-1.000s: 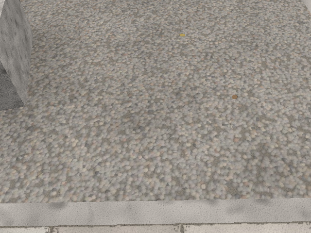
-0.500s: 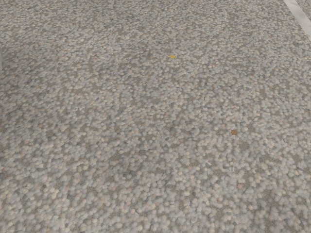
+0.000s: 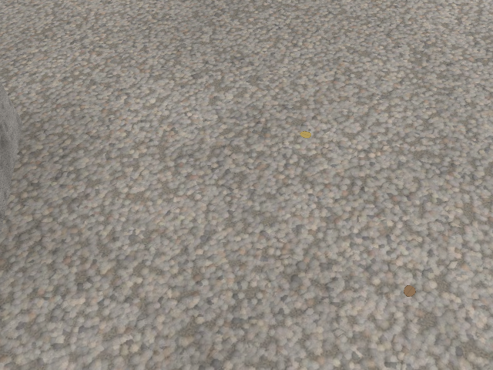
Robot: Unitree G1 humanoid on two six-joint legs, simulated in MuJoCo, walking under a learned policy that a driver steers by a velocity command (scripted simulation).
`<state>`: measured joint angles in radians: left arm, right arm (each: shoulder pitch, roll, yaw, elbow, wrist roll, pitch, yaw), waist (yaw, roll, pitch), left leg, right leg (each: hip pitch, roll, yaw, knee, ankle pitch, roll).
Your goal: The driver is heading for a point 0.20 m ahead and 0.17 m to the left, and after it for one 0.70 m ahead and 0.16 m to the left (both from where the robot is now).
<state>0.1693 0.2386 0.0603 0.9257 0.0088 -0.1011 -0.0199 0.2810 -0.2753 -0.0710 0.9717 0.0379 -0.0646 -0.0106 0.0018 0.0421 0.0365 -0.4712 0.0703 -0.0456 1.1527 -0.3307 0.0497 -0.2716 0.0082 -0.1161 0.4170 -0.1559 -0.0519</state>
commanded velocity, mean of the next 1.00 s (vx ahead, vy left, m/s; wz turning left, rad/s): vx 0.15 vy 0.00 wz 0.44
